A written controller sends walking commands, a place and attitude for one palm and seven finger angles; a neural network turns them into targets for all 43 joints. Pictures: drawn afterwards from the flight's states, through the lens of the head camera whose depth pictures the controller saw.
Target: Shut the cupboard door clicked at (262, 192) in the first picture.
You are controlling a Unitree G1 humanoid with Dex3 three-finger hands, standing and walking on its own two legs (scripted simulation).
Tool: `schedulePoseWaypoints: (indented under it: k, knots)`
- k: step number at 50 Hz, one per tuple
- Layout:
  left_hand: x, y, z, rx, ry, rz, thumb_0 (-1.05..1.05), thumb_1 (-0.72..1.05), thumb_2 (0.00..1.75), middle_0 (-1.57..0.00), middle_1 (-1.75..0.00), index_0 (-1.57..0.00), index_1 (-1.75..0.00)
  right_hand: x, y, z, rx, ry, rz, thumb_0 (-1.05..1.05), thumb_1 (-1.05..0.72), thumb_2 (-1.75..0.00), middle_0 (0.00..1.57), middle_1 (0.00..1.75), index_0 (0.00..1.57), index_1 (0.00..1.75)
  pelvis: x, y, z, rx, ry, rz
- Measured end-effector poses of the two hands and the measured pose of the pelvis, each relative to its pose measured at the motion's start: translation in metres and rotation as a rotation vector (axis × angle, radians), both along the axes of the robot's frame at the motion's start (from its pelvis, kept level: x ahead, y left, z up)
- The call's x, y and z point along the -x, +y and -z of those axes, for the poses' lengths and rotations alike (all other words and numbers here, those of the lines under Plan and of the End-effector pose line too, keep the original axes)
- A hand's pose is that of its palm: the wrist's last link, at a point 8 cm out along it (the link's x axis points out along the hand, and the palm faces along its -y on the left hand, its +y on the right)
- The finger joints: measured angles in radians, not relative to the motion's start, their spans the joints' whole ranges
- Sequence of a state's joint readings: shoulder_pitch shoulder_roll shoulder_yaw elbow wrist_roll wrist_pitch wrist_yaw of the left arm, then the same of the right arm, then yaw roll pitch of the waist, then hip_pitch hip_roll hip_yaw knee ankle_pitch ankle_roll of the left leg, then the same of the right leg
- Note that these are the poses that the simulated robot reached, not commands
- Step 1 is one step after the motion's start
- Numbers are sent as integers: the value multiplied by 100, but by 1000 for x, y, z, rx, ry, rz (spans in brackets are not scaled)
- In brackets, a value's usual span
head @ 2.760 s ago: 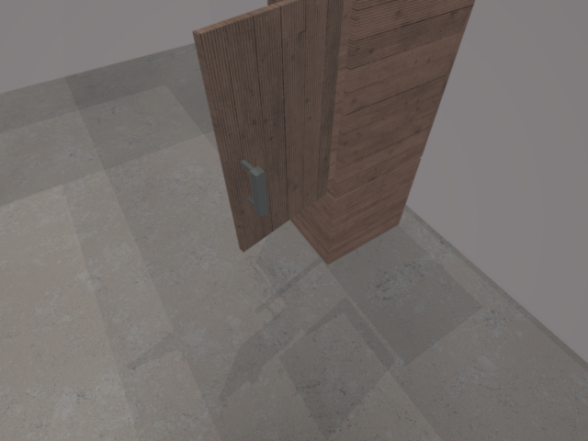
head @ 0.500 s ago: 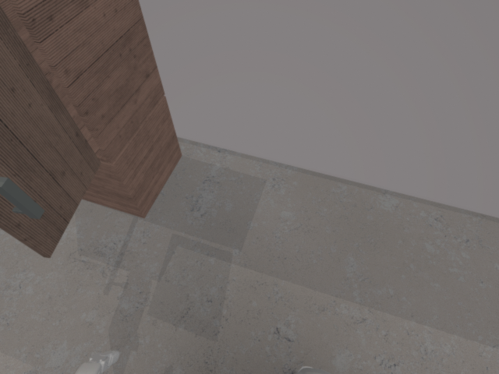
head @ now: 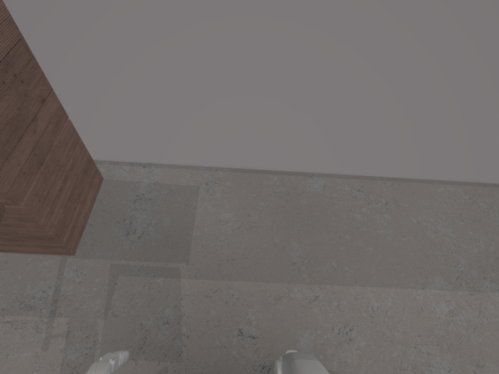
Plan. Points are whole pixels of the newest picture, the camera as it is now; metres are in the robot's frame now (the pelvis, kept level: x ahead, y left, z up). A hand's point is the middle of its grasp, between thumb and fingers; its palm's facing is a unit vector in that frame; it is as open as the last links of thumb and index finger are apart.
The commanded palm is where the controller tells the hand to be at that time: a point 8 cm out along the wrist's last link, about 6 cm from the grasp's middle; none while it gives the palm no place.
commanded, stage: walk around to get in front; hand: left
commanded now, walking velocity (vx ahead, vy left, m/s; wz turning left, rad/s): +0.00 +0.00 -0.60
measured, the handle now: out of the picture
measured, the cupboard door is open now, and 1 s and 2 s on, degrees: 100 100 100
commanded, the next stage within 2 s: none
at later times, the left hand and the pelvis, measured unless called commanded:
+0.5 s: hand (179, 368) +0.14 +0.13 -0.17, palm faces -0.27 -0.93 -0.24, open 7.4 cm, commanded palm none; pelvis +0.02 -0.04 +0.00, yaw -18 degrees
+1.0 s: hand (238, 310) +0.25 +0.03 -0.16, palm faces -0.57 -0.77 -0.29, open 7.4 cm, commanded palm none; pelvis +0.02 -0.08 -0.02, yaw -36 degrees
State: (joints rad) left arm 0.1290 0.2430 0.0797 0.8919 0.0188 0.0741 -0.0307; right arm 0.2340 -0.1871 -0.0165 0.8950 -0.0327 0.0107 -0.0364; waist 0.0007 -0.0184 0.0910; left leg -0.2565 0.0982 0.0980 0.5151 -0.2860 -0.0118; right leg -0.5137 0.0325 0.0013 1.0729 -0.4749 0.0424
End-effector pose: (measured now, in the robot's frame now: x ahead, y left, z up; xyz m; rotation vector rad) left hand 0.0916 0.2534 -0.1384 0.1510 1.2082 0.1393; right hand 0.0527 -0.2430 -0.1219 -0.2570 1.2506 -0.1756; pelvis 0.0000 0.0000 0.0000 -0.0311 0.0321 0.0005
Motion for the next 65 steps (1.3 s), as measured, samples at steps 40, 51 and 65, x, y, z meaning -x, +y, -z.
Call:
schedulePoseWaypoints:
  k: [40, 51, 65]
  knots:
    - [-134, -95, -3, -27, 29, 476, 1, 91, 90, -20, -30, -20, -30, 78, -45, -6, 18, -17, 475, 0, -91, -90, 21, 30, 20, 30, -32, -38, -4, 10, 7, 502]
    - [-173, -185, -14, -86, -88, 687, 0, 91, 90, -20, -30, -20, -30, 165, -70, 35, -42, 71, 712, 0, -91, -90, 21, 30, 20, 30, -22, -77, 15, -21, -29, 641]
    - [-168, -216, 1, -26, 11, 795, 0, 90, 90, -20, -30, -20, -30, 130, -88, 2, 28, -97, 811, 0, -91, -90, 20, 30, 20, 30, -36, -82, 4, -26, -19, 807]
